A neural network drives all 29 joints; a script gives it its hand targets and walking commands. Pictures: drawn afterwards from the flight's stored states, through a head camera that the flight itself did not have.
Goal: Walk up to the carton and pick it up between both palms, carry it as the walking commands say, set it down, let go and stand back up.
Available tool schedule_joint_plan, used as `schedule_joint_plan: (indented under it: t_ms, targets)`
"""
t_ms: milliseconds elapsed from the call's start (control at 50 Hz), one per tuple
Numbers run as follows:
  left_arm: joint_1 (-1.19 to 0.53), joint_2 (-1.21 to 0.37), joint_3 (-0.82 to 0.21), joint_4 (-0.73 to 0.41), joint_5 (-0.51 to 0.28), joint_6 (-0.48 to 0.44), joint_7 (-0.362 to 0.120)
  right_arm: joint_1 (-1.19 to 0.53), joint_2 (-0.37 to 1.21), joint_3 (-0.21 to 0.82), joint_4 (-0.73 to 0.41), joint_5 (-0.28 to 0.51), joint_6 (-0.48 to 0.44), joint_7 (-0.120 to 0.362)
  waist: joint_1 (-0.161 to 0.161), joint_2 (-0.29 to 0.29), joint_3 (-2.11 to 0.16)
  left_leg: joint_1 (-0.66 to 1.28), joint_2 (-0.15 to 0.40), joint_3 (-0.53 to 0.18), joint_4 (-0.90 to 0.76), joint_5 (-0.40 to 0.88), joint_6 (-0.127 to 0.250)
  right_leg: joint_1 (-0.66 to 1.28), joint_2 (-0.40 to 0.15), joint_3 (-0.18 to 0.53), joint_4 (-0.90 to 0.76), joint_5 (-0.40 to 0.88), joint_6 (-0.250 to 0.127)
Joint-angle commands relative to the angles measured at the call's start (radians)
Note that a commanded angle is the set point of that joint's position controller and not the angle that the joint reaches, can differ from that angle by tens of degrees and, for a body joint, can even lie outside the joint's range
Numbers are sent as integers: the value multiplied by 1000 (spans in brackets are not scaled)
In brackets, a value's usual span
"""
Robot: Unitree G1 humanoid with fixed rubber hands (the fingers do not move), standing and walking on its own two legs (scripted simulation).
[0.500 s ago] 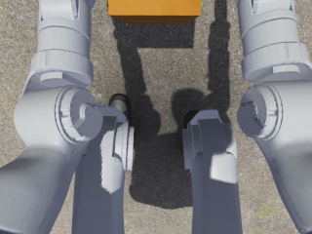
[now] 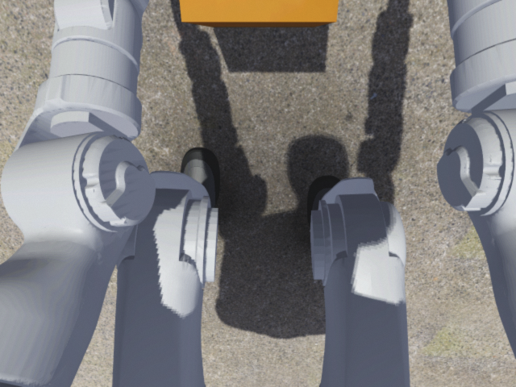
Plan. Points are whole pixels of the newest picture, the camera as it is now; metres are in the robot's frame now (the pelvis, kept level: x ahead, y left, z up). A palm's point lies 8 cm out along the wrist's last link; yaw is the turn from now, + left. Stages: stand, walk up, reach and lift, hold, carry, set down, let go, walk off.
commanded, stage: set down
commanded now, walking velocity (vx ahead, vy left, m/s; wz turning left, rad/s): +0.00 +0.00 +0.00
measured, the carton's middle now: out of the picture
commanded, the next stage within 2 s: let go in 1.50 s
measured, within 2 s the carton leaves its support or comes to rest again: neither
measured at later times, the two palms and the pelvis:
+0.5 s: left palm out of the picture +0.56 +0.17 -0.10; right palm out of the picture +0.61 -0.13 -0.08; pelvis -0.02 +0.00 +0.01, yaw +1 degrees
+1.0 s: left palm out of the picture +0.58 +0.18 +0.02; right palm out of the picture +0.62 -0.12 +0.03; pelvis +0.00 -0.01 +0.12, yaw +2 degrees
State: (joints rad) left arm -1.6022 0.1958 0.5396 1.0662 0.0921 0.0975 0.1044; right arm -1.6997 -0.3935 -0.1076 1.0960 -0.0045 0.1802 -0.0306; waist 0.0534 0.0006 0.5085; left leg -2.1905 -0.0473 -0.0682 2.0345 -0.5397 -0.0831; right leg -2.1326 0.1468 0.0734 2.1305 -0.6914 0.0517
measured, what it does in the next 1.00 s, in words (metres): rises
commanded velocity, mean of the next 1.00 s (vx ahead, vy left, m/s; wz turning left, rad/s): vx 0.00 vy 0.00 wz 0.00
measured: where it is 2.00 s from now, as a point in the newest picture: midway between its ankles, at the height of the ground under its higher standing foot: (263, 224)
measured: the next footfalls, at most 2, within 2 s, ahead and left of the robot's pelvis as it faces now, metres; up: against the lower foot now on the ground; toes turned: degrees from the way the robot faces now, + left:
none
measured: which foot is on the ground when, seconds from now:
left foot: down 0.00-1.00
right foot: down 0.00-1.00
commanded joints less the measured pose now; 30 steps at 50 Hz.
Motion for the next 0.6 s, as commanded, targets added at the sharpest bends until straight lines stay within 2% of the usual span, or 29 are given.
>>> schedule_joint_plan:
  t_ms: [0,20,40,60,80,100,120,140,180,200,220,240,260,280,300,320,340,360,380,400,420,440,460,480,500,520,540,560,580]
  targets:
    - [-328,189,-124,-113,-73,-46,21,-456,-45,128,-156,152,-55,-28,195,-86,-1387,831,-2,129,57,661,63,476,-79,-4,-127,633,-6]
    - [-400,175,-173,-172,-120,-53,25,-461,-43,113,-129,159,-56,-34,168,-97,-1360,734,6,132,21,622,57,475,-72,-23,-135,584,-13]
    - [-376,186,-169,-201,-114,-44,36,-504,-43,145,-176,184,-61,-38,196,-104,-1486,822,-2,127,28,683,63,537,-66,-31,-98,638,-4]
    - [-379,200,-185,-203,-96,-41,48,-437,-107,85,-121,157,-42,-48,171,-5,-1467,963,-5,125,8,726,47,391,-50,-51,-140,547,-11]
    - [-411,226,-169,-312,-101,-47,55,-442,-116,69,-154,156,-47,-52,162,-3,-1550,1012,-15,138,14,743,40,433,-44,-62,-141,571,-13]
    - [-415,252,-133,-225,-78,-33,64,-452,-160,68,-144,140,-35,-67,162,5,-1545,1032,-1,123,17,683,49,382,-46,-62,-144,488,-25]
    - [-398,251,-162,-378,-90,-27,86,-452,-177,37,-229,138,-33,-83,160,36,-1755,1140,-22,143,0,795,40,500,-30,-67,-158,597,-20]
    - [-461,228,-183,-259,-120,-15,78,-451,-143,31,-115,130,-14,-86,136,8,-1614,1015,-6,150,-14,678,35,445,-48,-81,-175,489,-27]
    - [-435,272,-161,-318,-100,4,96,-508,-130,50,-228,174,8,-86,205,-6,-1739,1055,-26,183,-29,631,55,496,-40,-71,-193,446,-20]
    - [-419,241,-186,-365,-126,13,105,-487,-66,107,-275,195,17,-84,209,-48,-1846,1122,-36,176,-55,682,63,579,-28,-95,-189,520,-10]
    - [-432,288,-154,-379,-108,24,111,-518,-113,96,-274,205,25,-87,227,-36,-1787,1062,-25,186,-52,636,55,563,-30,-85,-190,466,-9]
    - [-443,229,-188,-250,-153,46,97,-473,-87,88,-102,175,45,-88,163,-43,-1667,945,-17,185,-86,538,48,539,-48,-89,-226,421,-24]
    - [-455,239,-196,-370,-136,52,97,-512,-91,91,-224,198,50,-88,195,-10,-1805,1062,-27,183,-93,582,47,588,-34,-82,-216,459,-25]
    - [-415,211,-203,-313,-158,72,97,-495,-105,90,-202,196,62,-88,186,-31,-1745,1049,-25,174,-97,548,57,540,-33,-81,-239,399,-29]
    - [-468,198,-234,-337,-154,85,99,-521,-111,63,-221,179,63,-89,150,21,-1796,1105,-30,187,-117,549,42,544,-19,-120,-239,408,-33]
    - [-432,205,-213,-354,-161,99,98,-531,-148,71,-196,167,71,-78,160,-38,-1680,1047,-21,174,-123,472,40,517,-43,-108,-239,335,-33]
    - [-463,200,-212,-296,-140,106,97,-501,-134,42,-120,163,84,-71,135,-7,-1558,961,-12,188,-150,396,33,458,-40,-108,-274,285,-43]
    - [-406,198,-215,-305,-119,121,98,-490,-149,14,-132,134,90,-61,137,-4,-1557,993,-23,181,-173,363,36,470,-32,-117,-277,252,-41]
    - [-388,196,-156,-182,-92,116,93,-424,-93,27,11,142,99,-51,181,-40,-1345,845,-20,182,-201,269,38,365,-42,-103,-314,157,-39]
    - [-352,166,-155,-182,-64,124,93,-418,-133,-34,-18,98,93,-52,137,12,-1374,858,-36,179,-221,263,34,399,-21,-107,-317,185,-44]
    - [-333,153,-136,-165,-51,127,77,-387,-99,-27,18,86,99,-34,153,-50,-1311,811,-34,187,-213,261,35,417,-35,-101,-330,178,-39]
    - [-325,143,-159,-219,-68,130,73,-390,-92,-29,-66,94,98,-26,134,-5,-1468,983,-29,192,-213,334,31,451,-22,-109,-337,234,-41]
    - [-379,181,-138,-235,-33,131,78,-439,-61,-12,-86,98,103,-24,181,-36,-1453,938,-34,204,-202,294,36,460,-26,-118,-331,208,-35]
    - [-396,167,-143,-316,-71,133,83,-491,-94,11,-218,93,94,-42,154,-67,-1614,1016,-41,213,-201,376,45,566,-16,-109,-353,266,-36]
    - [-372,114,-194,-282,-91,146,70,-446,-72,6,-143,84,105,-31,135,-81,-1559,961,-45,203,-207,373,48,577,-20,-135,-339,288,-34]
    - [-305,151,-121,-170,-63,157,64,-415,-67,1,-85,53,115,-31,164,-129,-1438,858,-45,210,-223,316,52,590,-33,-104,-361,254,-28]
    - [-345,149,-130,-280,-78,152,61,-430,-100,-14,-151,48,112,-33,135,-136,-1493,863,-47,210,-227,325,42,636,-25,-97,-371,276,-37]
    - [-359,144,-156,-330,-93,153,61,-436,-57,-4,-173,52,119,-36,134,-112,-1599,957,-52,214,-256,333,50,667,-22,-107,-392,275,-31]
    - [-427,195,-112,-331,-88,149,66,-514,-50,24,-182,63,122,-45,174,-169,-1526,850,-50,212,-239,321,53,644,-26,-93,-389,267,-27]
